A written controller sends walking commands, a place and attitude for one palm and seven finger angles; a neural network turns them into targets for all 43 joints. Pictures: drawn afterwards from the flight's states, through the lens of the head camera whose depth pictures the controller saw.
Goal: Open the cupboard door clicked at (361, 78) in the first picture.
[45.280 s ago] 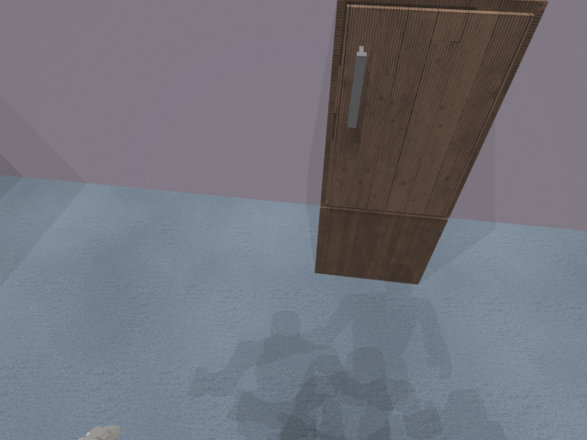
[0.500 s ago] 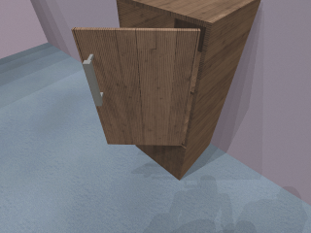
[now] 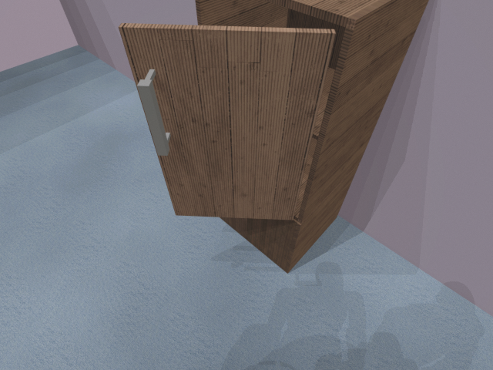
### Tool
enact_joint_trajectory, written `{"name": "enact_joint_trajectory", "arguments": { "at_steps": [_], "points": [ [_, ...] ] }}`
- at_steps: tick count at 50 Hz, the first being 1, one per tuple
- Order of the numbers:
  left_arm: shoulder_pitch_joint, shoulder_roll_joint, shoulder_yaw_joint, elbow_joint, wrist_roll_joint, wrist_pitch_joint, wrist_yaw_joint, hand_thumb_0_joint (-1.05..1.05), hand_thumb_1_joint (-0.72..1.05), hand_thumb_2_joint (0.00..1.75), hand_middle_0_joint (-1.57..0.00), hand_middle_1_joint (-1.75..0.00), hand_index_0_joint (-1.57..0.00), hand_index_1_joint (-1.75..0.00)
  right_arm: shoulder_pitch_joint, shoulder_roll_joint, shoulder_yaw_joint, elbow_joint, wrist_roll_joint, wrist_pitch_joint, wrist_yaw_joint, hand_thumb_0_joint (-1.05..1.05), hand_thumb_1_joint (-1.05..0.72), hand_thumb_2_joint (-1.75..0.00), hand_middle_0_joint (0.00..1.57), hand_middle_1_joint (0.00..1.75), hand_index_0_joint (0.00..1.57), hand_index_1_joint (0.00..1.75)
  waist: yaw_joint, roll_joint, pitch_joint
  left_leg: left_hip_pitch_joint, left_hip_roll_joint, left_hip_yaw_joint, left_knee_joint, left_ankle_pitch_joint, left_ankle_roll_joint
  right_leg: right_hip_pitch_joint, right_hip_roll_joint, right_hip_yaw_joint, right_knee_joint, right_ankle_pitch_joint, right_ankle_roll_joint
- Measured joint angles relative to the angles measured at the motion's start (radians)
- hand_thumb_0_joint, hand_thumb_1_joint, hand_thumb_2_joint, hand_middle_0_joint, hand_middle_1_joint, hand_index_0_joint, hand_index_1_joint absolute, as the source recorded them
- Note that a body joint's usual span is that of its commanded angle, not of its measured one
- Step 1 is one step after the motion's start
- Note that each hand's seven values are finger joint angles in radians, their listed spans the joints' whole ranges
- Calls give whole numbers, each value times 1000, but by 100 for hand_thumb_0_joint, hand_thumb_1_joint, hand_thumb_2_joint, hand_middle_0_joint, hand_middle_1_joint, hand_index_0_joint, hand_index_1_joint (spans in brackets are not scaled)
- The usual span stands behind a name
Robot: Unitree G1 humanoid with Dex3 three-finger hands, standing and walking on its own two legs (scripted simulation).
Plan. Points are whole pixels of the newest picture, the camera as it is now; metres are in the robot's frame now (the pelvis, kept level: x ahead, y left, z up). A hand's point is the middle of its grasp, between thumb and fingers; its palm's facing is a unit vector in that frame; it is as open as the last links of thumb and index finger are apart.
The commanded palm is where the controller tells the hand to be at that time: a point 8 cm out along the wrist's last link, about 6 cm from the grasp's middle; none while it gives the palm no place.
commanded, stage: look again from close up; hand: left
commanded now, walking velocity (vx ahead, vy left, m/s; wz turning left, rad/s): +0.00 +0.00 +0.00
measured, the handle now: (157, 114) +0.58 +0.22 +0.08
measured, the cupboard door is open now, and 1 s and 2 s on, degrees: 40 40 40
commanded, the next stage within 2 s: raise the hand with hooked fingers in 0.46 s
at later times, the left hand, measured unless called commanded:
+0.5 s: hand out of the picture +0.00 +0.25 -0.17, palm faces +0.01 -0.98 -0.22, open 7.4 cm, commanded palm none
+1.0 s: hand out of the picture +0.07 +0.26 -0.12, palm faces +0.10 -0.98 -0.19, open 11.2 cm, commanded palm none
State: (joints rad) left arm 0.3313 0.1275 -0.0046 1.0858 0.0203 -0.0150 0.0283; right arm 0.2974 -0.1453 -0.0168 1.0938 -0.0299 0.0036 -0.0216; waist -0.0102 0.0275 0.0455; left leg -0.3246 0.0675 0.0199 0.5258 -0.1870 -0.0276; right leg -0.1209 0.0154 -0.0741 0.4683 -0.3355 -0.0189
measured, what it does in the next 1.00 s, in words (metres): lowers itself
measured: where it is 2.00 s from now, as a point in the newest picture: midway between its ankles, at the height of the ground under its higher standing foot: outside the picture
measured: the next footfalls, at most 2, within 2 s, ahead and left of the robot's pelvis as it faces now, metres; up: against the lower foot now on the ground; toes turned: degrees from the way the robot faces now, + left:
left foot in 1.04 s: +0.01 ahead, +0.13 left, +0.00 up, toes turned +8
right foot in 1.36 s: -0.30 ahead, +0.05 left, +0.00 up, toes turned -3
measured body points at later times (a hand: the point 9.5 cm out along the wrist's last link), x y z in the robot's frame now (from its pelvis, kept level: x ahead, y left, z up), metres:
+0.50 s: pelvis -0.03 +0.05 +0.00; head -0.05 +0.07 +0.45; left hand +0.00 +0.30 -0.15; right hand +0.04 -0.19 -0.14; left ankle +0.06 +0.14 -0.73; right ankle -0.05 -0.10 -0.73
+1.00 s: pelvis -0.14 +0.04 -0.09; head -0.20 +0.05 +0.36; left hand +0.06 +0.31 -0.10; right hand +0.06 -0.22 -0.14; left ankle +0.03 +0.13 -0.73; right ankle -0.05 -0.10 -0.73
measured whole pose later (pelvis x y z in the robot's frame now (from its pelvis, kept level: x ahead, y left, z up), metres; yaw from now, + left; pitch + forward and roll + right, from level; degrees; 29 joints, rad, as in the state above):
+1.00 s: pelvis -0.14 +0.04 -0.09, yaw +6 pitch -3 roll -5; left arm 0.16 0.27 0.09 0.45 0.00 -0.04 -0.10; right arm 0.16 -0.29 -0.04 0.68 -0.01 -0.05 -0.01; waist -0.04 0.05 -0.09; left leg -0.80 0.02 -0.01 1.15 -0.34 -0.01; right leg -0.59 -0.02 -0.08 1.13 -0.48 0.01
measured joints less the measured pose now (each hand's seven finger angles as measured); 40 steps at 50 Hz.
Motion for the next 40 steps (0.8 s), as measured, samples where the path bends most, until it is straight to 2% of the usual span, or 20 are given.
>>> {"name": "enact_joint_trajectory", "arguments": {
  "at_steps": [4,10,16,24,29,30,31,33,34,36,38,40],
  "points": [
    [3,20,11,-35,2,-2,14,1,90,90,-20,-30,-20,-30,-10,-37,-12,-46,1,-10,-5,1,-92,-90,20,30,20,30,0,8,-24,-10,-19,13,42,-34,18,-14,-24,11,46,-31,17],
    [-16,64,23,-100,2,15,23,1,91,90,-20,-30,-20,-30,-55,-38,-9,-99,5,-15,-4,0,-91,-90,20,30,20,30,13,-27,-41,8,-36,41,71,-55,42,-10,-48,35,90,-54,40],
    [-40,77,17,-140,4,29,13,1,91,90,-20,-30,-20,-30,-93,-38,-4,-132,3,-9,7,0,-91,-90,20,30,20,30,15,-31,-44,1,-41,49,76,-41,62,-15,-54,43,88,-31,57],
    [-24,80,14,-140,9,35,-1,1,91,90,-20,-30,-20,-30,-81,-46,-3,-137,3,1,21,0,-90,-89,20,30,20,30,14,-29,-39,-4,-60,57,8,28,83,-37,-70,46,56,21,61],
    [17,81,14,-117,13,33,5,1,91,90,-20,-30,-20,-30,-56,-58,-7,-123,6,16,23,0,-90,-89,20,30,20,30,17,-19,-29,-11,-62,58,-21,59,79,-50,-72,45,40,49,59],
    [70,77,33,-269,-29,99,5,1,90,90,-20,-30,-20,-30,-35,-63,1,-160,24,7,15,0,-90,-89,20,30,20,30,11,-16,-17,-21,-60,52,-9,68,79,-56,-71,38,52,50,63],
    [132,80,49,-466,-62,130,11,1,90,90,-20,-31,-20,-30,-4,-64,12,-199,41,-41,-4,0,-90,-89,20,30,20,30,18,-22,-8,-30,-64,50,2,71,83,-73,-73,36,84,38,48],
    [208,97,48,-762,-106,58,56,2,89,89,-20,-31,-21,-31,38,-67,34,-239,70,-150,-39,1,-90,-89,20,30,20,30,28,-32,-19,-57,-78,42,24,68,77,-117,-75,45,156,-7,17],
    [213,100,46,-866,-133,32,74,2,89,89,-20,-32,-21,-31,44,-72,39,-260,82,-184,-47,1,-90,-89,20,30,20,30,23,-31,-21,-72,-87,34,39,61,75,-132,-73,50,182,-17,10],
    [171,90,44,-1001,-173,-36,82,2,87,88,-20,-33,-20,-33,30,-86,45,-300,91,-233,-57,1,-90,-89,20,30,20,30,0,-14,-22,-115,-100,11,91,24,69,-161,-64,56,224,-29,18],
    [83,81,54,-1036,-191,-137,49,2,84,87,-20,-35,-20,-35,-5,-103,46,-334,81,-260,-56,1,-90,-90,20,30,20,30,-27,9,-40,-193,-105,-10,163,-36,57,-222,-53,54,282,-53,33],
    [-31,86,86,-987,-205,-266,-27,2,80,86,-21,-37,-21,-37,-50,-108,43,-363,64,-270,-48,1,-90,-90,20,30,20,30,-40,15,-81,-309,-101,-17,255,-108,40,-335,-43,55,378,-102,37]
  ]
}}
